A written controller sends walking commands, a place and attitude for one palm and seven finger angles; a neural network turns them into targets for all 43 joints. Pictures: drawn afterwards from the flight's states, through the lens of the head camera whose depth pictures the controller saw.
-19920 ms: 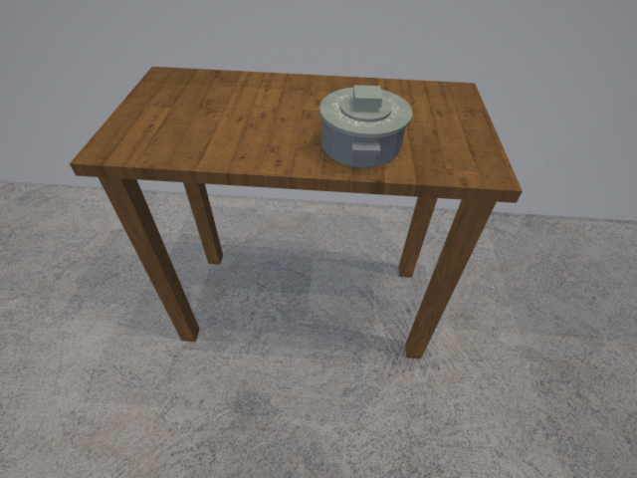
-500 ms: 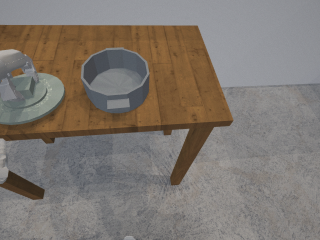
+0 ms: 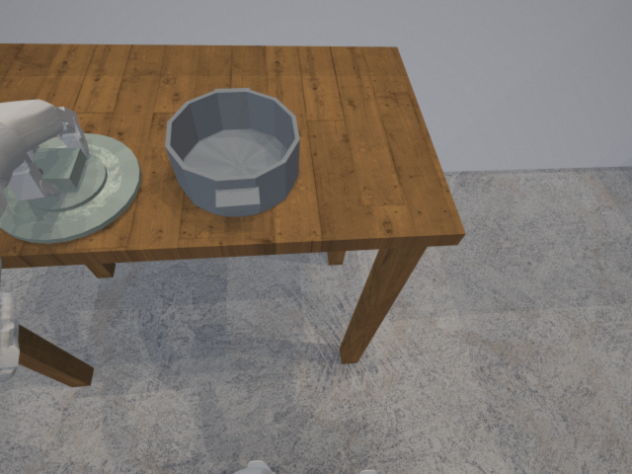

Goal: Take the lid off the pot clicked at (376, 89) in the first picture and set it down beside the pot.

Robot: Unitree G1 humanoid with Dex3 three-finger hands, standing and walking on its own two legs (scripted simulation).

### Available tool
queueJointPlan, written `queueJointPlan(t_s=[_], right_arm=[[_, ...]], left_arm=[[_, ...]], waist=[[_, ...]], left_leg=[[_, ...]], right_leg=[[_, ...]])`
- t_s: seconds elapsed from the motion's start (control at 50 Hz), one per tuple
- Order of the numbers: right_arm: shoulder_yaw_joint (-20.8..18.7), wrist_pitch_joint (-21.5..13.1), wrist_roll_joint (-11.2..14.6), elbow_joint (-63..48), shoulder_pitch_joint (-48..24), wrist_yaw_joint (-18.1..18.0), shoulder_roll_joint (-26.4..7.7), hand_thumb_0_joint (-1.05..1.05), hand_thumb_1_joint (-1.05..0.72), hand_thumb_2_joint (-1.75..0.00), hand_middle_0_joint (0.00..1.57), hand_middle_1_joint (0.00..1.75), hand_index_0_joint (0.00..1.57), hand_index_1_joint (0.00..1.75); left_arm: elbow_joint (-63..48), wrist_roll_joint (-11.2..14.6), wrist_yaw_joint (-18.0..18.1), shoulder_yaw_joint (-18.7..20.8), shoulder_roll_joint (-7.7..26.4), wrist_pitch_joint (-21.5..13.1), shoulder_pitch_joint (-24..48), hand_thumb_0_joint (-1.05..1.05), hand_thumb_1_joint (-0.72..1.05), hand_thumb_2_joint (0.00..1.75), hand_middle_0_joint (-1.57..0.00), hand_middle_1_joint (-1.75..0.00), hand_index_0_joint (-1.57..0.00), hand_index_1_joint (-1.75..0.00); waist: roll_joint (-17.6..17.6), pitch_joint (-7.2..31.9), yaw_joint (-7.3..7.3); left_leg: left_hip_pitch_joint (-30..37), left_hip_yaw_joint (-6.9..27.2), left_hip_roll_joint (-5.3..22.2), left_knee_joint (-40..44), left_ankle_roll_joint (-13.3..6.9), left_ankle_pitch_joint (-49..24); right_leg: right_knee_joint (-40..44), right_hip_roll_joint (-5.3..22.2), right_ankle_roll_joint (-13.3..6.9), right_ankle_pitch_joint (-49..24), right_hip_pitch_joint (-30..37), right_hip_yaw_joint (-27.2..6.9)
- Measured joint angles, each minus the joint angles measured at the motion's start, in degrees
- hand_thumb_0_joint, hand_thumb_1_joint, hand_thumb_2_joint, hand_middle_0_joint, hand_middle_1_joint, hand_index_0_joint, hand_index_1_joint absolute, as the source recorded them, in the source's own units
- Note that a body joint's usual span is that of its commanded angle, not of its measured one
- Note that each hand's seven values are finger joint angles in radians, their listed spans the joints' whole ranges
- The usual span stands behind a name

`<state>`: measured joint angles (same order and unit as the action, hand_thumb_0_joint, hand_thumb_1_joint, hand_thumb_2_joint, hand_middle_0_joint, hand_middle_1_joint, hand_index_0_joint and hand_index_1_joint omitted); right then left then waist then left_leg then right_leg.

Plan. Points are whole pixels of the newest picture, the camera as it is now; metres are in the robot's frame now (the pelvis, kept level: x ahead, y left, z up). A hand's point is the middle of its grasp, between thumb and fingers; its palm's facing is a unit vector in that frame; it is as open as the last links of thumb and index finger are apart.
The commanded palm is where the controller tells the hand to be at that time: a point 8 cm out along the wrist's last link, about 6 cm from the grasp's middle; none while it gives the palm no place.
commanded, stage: open the fingers wide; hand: left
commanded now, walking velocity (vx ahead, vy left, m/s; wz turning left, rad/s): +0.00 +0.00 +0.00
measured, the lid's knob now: (56, 168) +0.49 +0.32 +0.07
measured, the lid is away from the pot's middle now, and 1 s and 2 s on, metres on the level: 0.23 0.23 0.23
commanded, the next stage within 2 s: raise the empty hand in 0.86 s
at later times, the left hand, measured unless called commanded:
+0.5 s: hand (41, 163) +0.47 +0.32 +0.10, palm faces -0.42 -0.11 -0.90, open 9.6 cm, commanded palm +0.49 +0.32 +0.16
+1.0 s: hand (32, 165) +0.47 +0.33 +0.10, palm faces -0.42 -0.10 -0.90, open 11.0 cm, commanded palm +0.49 +0.32 +0.16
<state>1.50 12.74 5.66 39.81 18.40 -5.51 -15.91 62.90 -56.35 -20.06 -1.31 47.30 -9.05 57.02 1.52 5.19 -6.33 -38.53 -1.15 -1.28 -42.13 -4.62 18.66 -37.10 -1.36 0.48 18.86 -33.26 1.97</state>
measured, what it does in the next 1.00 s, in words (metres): stands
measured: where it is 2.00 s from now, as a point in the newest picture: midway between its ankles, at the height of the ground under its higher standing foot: outside the picture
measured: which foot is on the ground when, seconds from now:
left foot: down 0.00-1.00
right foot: down 0.00-1.00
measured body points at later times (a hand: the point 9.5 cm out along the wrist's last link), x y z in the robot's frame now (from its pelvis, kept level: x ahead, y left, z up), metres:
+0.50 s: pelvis +0.01 -0.01 +0.00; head +0.10 +0.01 +0.44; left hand +0.49 +0.33 +0.15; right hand +0.03 -0.29 -0.12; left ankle +0.01 +0.06 -0.71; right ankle -0.02 -0.13 -0.71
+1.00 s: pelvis +0.01 +0.00 +0.00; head +0.10 +0.02 +0.44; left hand +0.48 +0.33 +0.15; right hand +0.04 -0.28 -0.12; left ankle +0.01 +0.06 -0.71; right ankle -0.02 -0.13 -0.71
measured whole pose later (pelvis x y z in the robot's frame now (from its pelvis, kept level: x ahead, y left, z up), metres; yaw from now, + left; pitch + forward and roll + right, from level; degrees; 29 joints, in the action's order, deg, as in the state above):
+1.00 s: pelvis +0.01 +0.00 +0.00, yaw -1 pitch +16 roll -3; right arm 1.1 14.5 6.0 38.3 17.2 -5.1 -16.5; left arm 61.7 -56.3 -20.9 -0.1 48.4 -8.7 55.1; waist 1.9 5.5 -6.0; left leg -37.5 -1.6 -1.2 -41.6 -4.8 19.6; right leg -36.0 -1.5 0.7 19.4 -32.2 1.4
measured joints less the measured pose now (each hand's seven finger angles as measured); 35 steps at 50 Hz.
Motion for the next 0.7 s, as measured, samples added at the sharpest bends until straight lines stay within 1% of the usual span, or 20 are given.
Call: queueJointPlan(t_s=[0.14,0.2,0.3,0.42,0.52,0.58,0.7], right_arm=[[0.5,-0.4,0.3,-0.3,-0.9,-0.3,-0.5,0.0,-0.9,-0.9,0.2,0.3,0.2,0.3],[0.3,-0.5,0.4,-0.4,-0.9,-0.4,-0.8,0.0,-0.9,-0.9,0.2,0.3,0.2,0.3],[0.1,-0.4,0.5,-0.2,-0.5,-0.6,-1.1,0.0,-0.9,-0.9,0.2,0.3,0.2,0.3],[-0.1,0.0,0.5,-0.1,-0.4,-0.4,-1.1,0.0,-0.9,-0.9,0.2,0.3,0.2,0.3],[0.0,0.5,0.5,-0.5,-0.7,-0.2,-0.9,0.0,-0.9,-0.9,0.2,0.3,0.2,0.3],[-0.1,0.7,0.5,-0.8,-0.8,0.0,-0.8,0.0,-0.9,-0.9,0.2,0.3,0.2,0.3],[0.1,1.1,0.6,-1.1,-1.2,0.0,-0.6,0.0,-0.9,-0.9,0.2,0.3,0.2,0.3]], left_arm=[[2.2,-1.1,0.5,-1.1,0.6,1.5,1.4,0.01,0.2,0.85,-0.54,-0.96,-0.46,-0.93],[2.5,-0.7,-0.1,-1.6,0.8,1.9,1.6,0.01,0.19,0.84,-0.54,-0.95,-0.47,-0.92],[1.7,-0.2,-1.0,-1.5,1.0,1.6,1.1,0.02,0.18,0.83,-0.52,-0.93,-0.48,-0.92],[0.7,0.2,-1.2,-0.8,1.3,1.2,0.3,0.01,0.14,0.8,-0.48,-0.9,-0.47,-0.9],[0.2,0.1,-0.9,1.0,1.7,0.7,-0.7,0.01,0.09,0.77,-0.45,-0.88,-0.45,-0.88],[-0.1,-0.2,-0.7,1.1,1.8,0.9,-1.0,0.0,0.06,0.75,-0.43,-0.86,-0.43,-0.86],[0.4,0.1,-0.8,1.3,1.9,1.1,-1.1,0.0,0.01,0.73,-0.4,-0.83,-0.4,-0.83]], waist=[[-0.1,0.0,-0.32],[0.0,-0.1,-0.35],[0.1,0.1,-0.21],[0.0,0.2,-0.14],[0.0,0.2,-0.27],[0.2,0.3,-0.31],[0.2,0.4,-0.27]], left_leg=[[0.1,0.1,0.2,0.3,0.2,-0.1],[0.3,0.1,0.2,0.4,0.3,0.1],[0.7,0.1,0.3,0.5,0.4,0.4],[0.9,0.0,0.4,0.5,0.5,0.7],[0.8,-0.3,0.6,0.5,0.5,1.0],[0.8,-0.3,0.6,0.6,0.5,1.1],[1.0,-0.4,0.6,0.6,0.3,1.2]], right_leg=[[0.3,-0.2,-0.2,-0.1,0.1,0.1],[0.3,-0.3,-0.3,0.0,0.3,0.1],[0.5,-0.3,-0.4,0.3,0.6,0.0],[0.5,-0.5,-0.5,0.6,0.7,-0.2],[0.5,-0.6,-0.5,0.7,0.6,-0.4],[0.7,-0.6,-0.4,0.8,0.6,-0.5],[0.8,-0.6,-0.3,0.8,0.7,-0.7]])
